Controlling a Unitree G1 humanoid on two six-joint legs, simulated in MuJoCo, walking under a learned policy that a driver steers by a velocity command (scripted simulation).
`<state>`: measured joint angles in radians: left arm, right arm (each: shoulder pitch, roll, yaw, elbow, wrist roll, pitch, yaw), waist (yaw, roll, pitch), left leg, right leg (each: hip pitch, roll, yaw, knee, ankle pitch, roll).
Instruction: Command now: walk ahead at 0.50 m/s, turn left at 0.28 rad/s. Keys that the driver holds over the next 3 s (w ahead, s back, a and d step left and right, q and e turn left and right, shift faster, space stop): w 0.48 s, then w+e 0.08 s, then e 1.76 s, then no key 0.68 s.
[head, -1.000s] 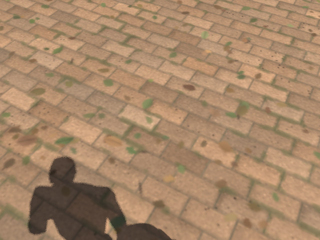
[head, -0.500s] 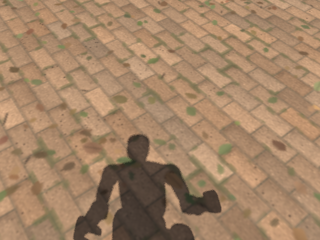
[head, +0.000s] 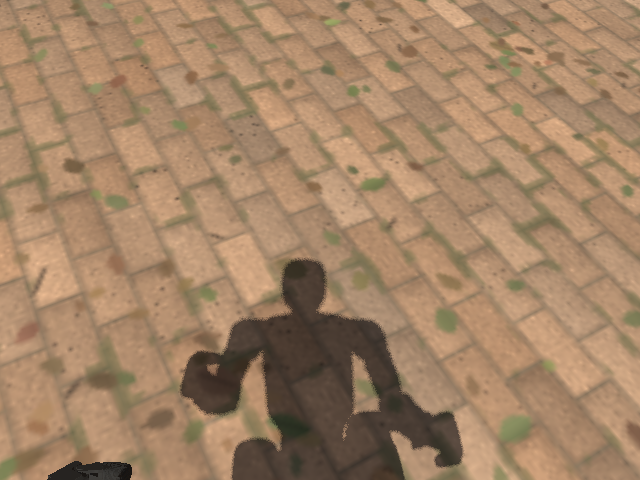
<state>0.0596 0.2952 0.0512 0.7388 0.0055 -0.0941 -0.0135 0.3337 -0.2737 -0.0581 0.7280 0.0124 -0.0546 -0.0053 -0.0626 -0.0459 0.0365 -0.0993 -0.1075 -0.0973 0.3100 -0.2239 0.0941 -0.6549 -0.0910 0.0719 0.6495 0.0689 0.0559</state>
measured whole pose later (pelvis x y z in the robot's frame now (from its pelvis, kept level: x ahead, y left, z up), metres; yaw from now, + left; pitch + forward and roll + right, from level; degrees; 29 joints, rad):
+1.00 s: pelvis +0.47 +0.00 -0.01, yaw -12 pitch +1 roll +2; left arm 0.20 0.31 0.08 0.71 -0.01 0.06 0.01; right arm 0.13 -0.28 -0.06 0.78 -0.01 -0.03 -0.02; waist -0.01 -0.02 0.06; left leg -0.26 0.05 0.19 0.39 -0.15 0.02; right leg -0.54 -0.08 -0.01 0.86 -0.28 0.05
